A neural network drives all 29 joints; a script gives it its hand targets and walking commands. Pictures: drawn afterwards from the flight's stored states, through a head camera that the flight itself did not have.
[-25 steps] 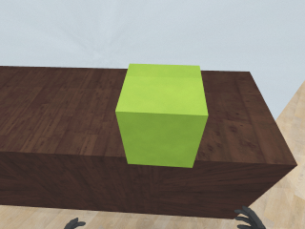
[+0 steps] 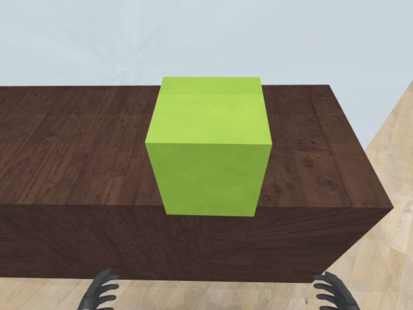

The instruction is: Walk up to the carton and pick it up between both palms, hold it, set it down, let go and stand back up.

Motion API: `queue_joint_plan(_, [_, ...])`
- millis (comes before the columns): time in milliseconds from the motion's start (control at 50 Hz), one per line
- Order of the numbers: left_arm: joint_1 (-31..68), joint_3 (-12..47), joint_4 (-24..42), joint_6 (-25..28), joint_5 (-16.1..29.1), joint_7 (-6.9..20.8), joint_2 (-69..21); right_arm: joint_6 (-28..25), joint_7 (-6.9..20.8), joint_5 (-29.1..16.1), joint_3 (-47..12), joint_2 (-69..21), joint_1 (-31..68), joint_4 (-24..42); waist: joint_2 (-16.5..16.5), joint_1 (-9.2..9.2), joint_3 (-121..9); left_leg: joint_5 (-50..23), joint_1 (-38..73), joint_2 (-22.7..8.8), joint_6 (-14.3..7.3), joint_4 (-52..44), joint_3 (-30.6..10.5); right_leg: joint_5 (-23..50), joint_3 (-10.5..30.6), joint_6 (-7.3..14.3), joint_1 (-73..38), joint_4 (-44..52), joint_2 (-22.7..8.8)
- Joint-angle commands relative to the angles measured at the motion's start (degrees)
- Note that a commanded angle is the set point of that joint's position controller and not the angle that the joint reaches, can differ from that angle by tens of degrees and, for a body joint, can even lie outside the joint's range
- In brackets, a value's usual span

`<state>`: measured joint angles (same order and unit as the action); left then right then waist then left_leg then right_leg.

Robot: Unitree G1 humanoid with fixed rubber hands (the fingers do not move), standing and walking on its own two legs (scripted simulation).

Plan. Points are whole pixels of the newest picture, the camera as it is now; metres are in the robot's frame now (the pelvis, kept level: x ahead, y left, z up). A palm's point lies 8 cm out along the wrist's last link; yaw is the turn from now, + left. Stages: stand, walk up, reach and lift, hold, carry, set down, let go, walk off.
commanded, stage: reach and lift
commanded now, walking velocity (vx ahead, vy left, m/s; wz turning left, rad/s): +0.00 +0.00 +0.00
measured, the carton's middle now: (210, 149) +0.45 +0.02 +0.05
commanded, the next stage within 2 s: none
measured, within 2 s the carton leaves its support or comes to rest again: neither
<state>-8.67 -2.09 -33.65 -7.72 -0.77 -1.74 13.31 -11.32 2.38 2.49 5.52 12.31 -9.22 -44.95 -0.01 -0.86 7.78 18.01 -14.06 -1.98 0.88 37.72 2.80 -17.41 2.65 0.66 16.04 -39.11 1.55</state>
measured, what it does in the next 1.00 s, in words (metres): shifts its weight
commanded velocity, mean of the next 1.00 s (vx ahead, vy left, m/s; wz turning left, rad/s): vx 0.00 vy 0.00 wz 0.00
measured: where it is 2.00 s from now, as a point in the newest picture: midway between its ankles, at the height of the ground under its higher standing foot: outside the picture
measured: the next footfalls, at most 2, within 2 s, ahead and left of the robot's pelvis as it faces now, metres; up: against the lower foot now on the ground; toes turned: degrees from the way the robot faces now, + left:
none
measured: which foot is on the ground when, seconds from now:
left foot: down 0.00-1.00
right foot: down 0.00-1.00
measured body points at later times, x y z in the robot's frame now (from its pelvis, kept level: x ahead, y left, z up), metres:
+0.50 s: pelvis +0.04 +0.01 +0.03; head +0.02 +0.02 +0.48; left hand +0.20 +0.25 -0.03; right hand +0.20 -0.21 -0.02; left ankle +0.03 +0.13 -0.72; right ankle +0.05 -0.11 -0.72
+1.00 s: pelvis +0.07 +0.02 +0.03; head +0.04 +0.03 +0.47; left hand +0.24 +0.23 +0.02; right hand +0.25 -0.19 +0.02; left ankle +0.03 +0.13 -0.72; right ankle +0.05 -0.11 -0.72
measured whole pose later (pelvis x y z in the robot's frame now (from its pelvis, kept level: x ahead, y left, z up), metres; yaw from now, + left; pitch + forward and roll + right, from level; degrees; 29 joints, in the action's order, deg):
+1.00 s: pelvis +0.07 +0.02 +0.03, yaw +2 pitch -7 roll -1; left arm -22.5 3.9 -8.4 9.8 6.0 -2.4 11.2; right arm -16.7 -1.1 -11.4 0.1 8.3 -22.6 -15.9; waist -0.9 -1.9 3.4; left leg 15.2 1.9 -1.5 0.6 20.5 1.5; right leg -12.8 1.3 0.0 -2.8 -17.2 1.0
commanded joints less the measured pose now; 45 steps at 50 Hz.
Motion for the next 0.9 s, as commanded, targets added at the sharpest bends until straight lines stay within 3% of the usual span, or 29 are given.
queue_joint_plan(0, [1.22, -1.83, 12.92, 1.02, 3.47, -0.09, 7.81, -4.09, -1.20, -0.87, 0.08, 5.41, -3.44, 13.45, -10.80, 0.60, -10.48, -7.47, 13.98, 3.26, -2.51, -10.91, 2.01, 2.18, 1.22, 2.33, 4.73, 19.33, -4.56])
queue_joint_plan(20, [0.30, -1.86, 12.80, 0.77, 3.39, 0.07, 7.81, -3.78, -1.60, -0.95, -0.06, 4.89, -4.62, 14.02, -9.21, 0.48, -9.82, -8.85, 18.22, 3.75, -2.05, -11.34, 1.65, 3.54, 1.17, 2.08, 7.11, 21.09, -4.48])
queue_joint_plan(80, [-0.34, -2.07, 11.12, -0.13, 2.52, 0.40, 8.13, -1.89, -1.99, -0.90, -0.32, 3.84, -4.17, 14.21, -3.94, 0.00, -5.62, -7.68, 14.53, 3.80, -1.19, -16.11, 2.74, 3.17, -0.15, 1.12, 0.56, 21.64, -2.70])
queue_joint_plan(160, [0.71, -2.87, 13.57, 0.55, 2.04, 0.66, 8.05, -0.29, -2.60, -1.50, -1.61, 1.85, -4.15, 19.31, -1.77, -1.11, -2.95, -7.26, 13.85, 4.05, -1.25, -18.60, 3.28, -0.23, 0.29, 1.20, -1.66, 23.73, -3.36])
queue_joint_plan(280, [-1.11, -1.03, 18.11, 4.00, 3.04, -0.29, 6.60, -0.13, -2.16, -3.01, -1.18, 0.65, -6.06, 23.96, 1.31, -0.66, -3.62, -7.85, 11.06, 2.58, -0.76, -22.00, 3.34, 2.87, -0.07, 1.07, -6.73, 23.82, -2.16])
queue_joint_plan(540, [-8.21, 2.70, 23.80, 13.68, 6.49, -1.80, 4.45, -3.99, -1.58, -6.98, 0.37, 1.89, -8.86, 26.75, 1.22, -0.27, -5.89, -20.68, 14.23, 1.47, 2.32, -21.12, 1.32, 12.95, -1.50, 1.75, -9.90, 24.41, 0.16])
queue_joint_plan(560, [-6.89, 2.90, 24.14, 14.22, 6.11, -1.75, 3.55, -4.30, -1.37, -7.77, -0.42, 1.74, -7.24, 26.98, 1.93, -1.39, -5.16, -20.84, 13.63, 1.61, 2.30, -20.97, 1.25, 11.79, -2.10, 1.71, -10.44, 24.49, 0.44])
queue_joint_plan(600, [-7.27, 3.51, 24.64, 14.98, 6.07, -1.81, 3.15, -4.68, -1.32, -8.43, -0.19, 2.21, -7.05, 27.87, 2.15, -1.39, -4.58, -20.46, 12.81, 1.32, 2.70, -21.37, 0.98, 11.14, -2.24, 2.05, -11.34, 24.41, 0.76])
queue_joint_plan(740, [-10.74, 4.12, 28.28, 17.10, 6.02, -1.53, 2.04, -6.13, -2.16, -11.35, -1.36, 2.86, -9.99, 31.05, 1.22, -0.76, -5.46, -29.55, 15.61, 1.73, 3.58, -18.89, -0.34, 19.07, -1.69, 2.13, -13.60, 24.54, 0.98])
queue_joint_plan(880, [-11.15, 4.08, 32.50, 19.17, 6.33, -0.74, 2.00, -7.23, -3.35, -13.78, -3.42, 1.83, -11.30, 35.83, 2.36, -1.07, -4.53, -30.27, 15.63, 2.36, 3.69, -18.59, -1.04, 22.36, -0.80, 1.97, -14.62, 24.53, 0.10])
